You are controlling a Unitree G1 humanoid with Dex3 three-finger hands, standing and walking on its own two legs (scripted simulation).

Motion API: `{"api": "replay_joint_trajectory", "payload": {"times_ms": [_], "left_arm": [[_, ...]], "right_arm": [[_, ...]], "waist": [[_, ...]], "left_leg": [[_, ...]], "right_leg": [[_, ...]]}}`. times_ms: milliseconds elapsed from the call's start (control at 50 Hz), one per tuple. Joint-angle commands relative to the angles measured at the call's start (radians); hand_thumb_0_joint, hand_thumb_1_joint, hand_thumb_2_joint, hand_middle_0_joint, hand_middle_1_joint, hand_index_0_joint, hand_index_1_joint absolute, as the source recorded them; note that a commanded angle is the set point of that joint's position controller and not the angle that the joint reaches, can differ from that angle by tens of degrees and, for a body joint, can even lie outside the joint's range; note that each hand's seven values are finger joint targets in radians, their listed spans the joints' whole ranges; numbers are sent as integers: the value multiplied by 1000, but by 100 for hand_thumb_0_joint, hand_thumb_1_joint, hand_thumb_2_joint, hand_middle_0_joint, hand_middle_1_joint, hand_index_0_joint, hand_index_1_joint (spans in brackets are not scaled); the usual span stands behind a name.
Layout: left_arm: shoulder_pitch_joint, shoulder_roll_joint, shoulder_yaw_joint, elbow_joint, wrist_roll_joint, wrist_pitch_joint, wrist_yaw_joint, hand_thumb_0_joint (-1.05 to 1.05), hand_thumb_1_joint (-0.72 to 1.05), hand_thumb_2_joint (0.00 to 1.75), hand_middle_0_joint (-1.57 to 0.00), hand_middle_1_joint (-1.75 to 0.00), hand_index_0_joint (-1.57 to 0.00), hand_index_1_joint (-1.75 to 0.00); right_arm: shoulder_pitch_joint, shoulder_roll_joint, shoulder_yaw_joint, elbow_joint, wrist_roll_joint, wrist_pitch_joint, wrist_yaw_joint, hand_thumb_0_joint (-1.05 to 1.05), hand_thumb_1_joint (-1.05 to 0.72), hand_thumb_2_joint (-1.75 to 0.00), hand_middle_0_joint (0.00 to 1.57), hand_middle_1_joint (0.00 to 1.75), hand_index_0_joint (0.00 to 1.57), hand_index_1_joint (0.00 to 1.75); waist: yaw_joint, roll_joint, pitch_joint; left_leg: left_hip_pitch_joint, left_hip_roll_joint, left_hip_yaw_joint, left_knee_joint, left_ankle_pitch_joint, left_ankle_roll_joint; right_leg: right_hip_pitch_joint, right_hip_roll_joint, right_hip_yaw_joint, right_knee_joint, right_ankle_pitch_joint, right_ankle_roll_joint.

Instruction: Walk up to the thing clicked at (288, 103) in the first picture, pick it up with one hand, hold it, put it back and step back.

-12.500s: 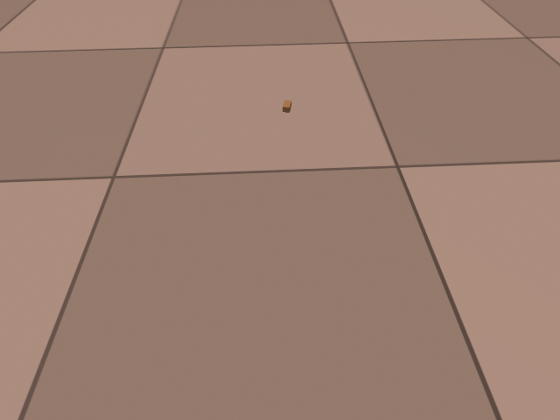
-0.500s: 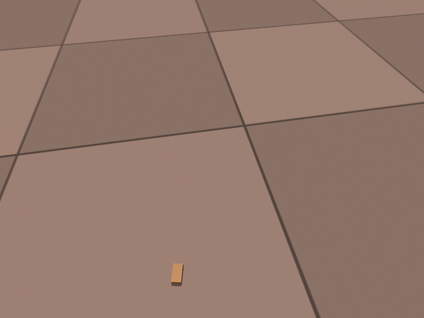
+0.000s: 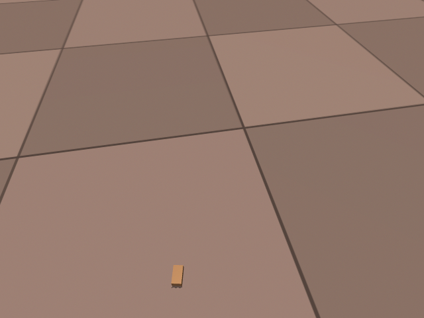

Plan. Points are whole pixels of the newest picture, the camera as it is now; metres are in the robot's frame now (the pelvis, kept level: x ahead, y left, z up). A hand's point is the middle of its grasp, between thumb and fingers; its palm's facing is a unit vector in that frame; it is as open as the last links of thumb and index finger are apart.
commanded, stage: stand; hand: left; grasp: from above
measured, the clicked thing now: (177, 275) +0.43 +0.18 -0.77
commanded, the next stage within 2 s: rise first in 0.74 s
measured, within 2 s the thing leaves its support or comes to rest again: neither
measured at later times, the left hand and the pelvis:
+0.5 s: hand out of the picture +0.06 +0.26 -0.16, palm faces -0.03 -0.94 -0.35, open 7.4 cm; pelvis +0.00 +0.00 +0.00, yaw +0 degrees
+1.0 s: hand out of the picture +0.12 +0.25 -0.16, palm faces +0.02 -0.95 -0.32, open 7.8 cm; pelvis -0.01 +0.00 -0.01, yaw +0 degrees
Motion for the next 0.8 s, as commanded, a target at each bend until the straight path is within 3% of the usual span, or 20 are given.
{"api": "replay_joint_trajectory", "payload": {"times_ms": [0,180,240,340,540,640,720,780], "left_arm": [[-30,219,37,-55,-2,-26,17,0,90,90,-20,-30,-20,-30],[-25,222,40,-51,1,-23,14,0,90,90,-20,-30,-20,-30],[-33,221,38,-55,0,-28,15,0,90,90,-20,-30,-20,-30],[-27,222,38,-55,-1,-28,16,0,90,90,-20,-30,-20,-30],[-31,223,37,-53,-1,-25,18,0,90,90,-20,-30,-20,-30],[-31,220,36,-49,0,-25,18,0,90,90,-20,-30,-20,-30],[-29,223,38,-52,-1,-27,16,0,90,90,-20,-30,-20,-30],[-33,221,39,-53,0,-28,17,0,90,90,-20,-30,-20,-30]], "right_arm": [[-39,-216,-46,-57,5,-22,-17,0,-90,-90,20,30,20,30],[-32,-216,-48,-50,1,-21,-14,0,-90,-90,20,30,20,30],[-35,-217,-49,-52,2,-23,-13,0,-90,-90,20,30,20,30],[-34,-217,-48,-50,4,-27,-16,0,-90,-90,20,30,20,30],[-27,-214,-48,-48,4,-23,-18,0,-90,-90,20,30,20,30],[-36,-211,-50,-50,5,-20,-14,0,-90,-90,20,30,20,30],[-29,-211,-47,-51,4,-23,-13,0,-90,-90,20,30,20,30],[-36,-211,-48,-56,4,-24,-16,0,-90,-90,20,30,20,30]], "waist": [[-1,-7,-51],[-2,2,-27],[-1,-13,-59],[2,3,-84],[-1,-3,-62],[-2,-15,-38],[-4,-4,-47],[-1,-16,-67]], "left_leg": [[18,94,-64,-35,175,48],[-12,87,-69,-62,38,49],[11,95,-70,-41,138,54],[27,98,-67,-33,206,51],[10,94,-65,-38,179,47],[5,91,-70,-45,121,50],[1,89,-66,-46,124,51],[26,94,-65,-33,186,50]], "right_leg": [[-29,-100,69,-57,159,-40],[-57,-95,78,-69,52,-40],[-34,-101,78,-59,125,-40],[-10,-104,74,-41,197,-40],[-19,-102,73,-46,165,-41],[-45,-97,70,-63,100,-40],[-30,-102,76,-61,132,-40],[-29,-102,72,-47,175,-41]]}}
